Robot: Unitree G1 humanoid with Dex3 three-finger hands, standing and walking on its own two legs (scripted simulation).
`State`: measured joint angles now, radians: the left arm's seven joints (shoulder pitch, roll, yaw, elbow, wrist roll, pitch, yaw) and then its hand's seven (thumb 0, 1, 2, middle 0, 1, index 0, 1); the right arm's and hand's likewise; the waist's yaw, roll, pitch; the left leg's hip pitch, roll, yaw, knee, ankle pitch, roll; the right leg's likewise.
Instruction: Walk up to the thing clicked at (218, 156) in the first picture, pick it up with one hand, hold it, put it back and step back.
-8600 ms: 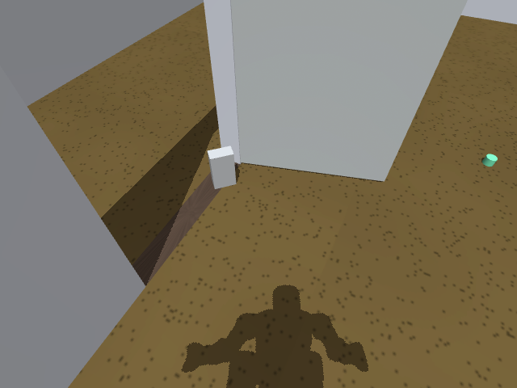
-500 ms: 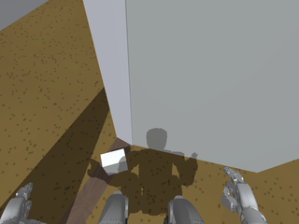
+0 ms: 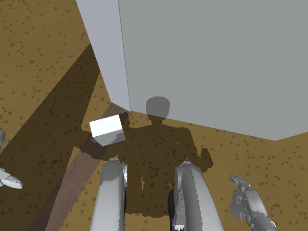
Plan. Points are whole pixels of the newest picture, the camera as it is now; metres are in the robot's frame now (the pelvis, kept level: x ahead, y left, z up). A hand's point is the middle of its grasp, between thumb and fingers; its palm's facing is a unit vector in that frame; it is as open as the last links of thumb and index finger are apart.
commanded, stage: go down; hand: left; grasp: from the side
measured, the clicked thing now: (109, 132) +0.43 +0.19 -0.42
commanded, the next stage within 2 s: approach in 1.70 s
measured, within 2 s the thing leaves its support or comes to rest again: neither
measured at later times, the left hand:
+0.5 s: hand (11, 141) +0.32 +0.39 -0.10, palm faces +0.18 -0.97 -0.15, open 17.6 cm
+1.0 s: hand (10, 137) +0.33 +0.40 -0.11, palm faces +0.17 -0.98 -0.12, open 17.5 cm
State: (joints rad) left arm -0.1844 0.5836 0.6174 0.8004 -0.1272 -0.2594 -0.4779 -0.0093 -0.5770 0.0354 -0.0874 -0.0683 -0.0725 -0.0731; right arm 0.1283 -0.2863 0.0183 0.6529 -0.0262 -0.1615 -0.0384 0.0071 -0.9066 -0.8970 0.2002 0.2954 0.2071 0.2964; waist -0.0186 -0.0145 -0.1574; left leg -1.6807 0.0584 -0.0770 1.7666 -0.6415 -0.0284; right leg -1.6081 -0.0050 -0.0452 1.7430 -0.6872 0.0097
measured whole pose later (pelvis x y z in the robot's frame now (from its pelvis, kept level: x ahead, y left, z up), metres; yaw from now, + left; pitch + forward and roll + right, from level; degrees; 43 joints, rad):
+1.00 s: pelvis -0.03 +0.00 -0.11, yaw -3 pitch +32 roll -6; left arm -0.47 0.82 0.78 0.99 -0.16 -0.31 -0.68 -0.01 -0.53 0.04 -0.07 -0.04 -0.05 -0.05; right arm 0.09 -0.35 0.08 0.66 -0.04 -0.17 -0.05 0.00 -0.92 -0.90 0.20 0.30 0.21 0.30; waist -0.04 -0.03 -0.13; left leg -2.02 0.05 -0.13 2.11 -0.66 -0.03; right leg -1.93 0.01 -0.07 2.07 -0.71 0.01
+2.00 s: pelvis -0.03 +0.00 -0.14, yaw -3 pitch +32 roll -6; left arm -0.55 0.87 0.82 1.09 -0.25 -0.41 -0.75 -0.01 -0.56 0.05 -0.09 -0.07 -0.06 -0.09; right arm 0.07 -0.37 0.11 0.67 -0.05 -0.19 -0.03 0.00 -0.91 -0.90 0.20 0.30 0.21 0.30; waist -0.07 -0.05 -0.09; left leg -2.13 0.04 -0.14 2.23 -0.66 -0.03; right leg -2.04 0.01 -0.07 2.19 -0.71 0.02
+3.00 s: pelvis -0.05 +0.02 -0.25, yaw -11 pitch +13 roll -13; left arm -0.51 0.69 0.54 1.27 -0.20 -1.01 -0.30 -0.01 -0.58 0.01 -0.09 -0.05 -0.09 -0.04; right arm -0.14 -0.38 0.38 0.63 -0.30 -0.05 0.12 0.00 -0.94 -0.90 0.20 0.30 0.21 0.30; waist -0.18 -0.21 0.21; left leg -2.24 0.03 -0.34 2.65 -0.68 -0.04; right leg -2.09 0.09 -0.18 2.48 -0.66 0.06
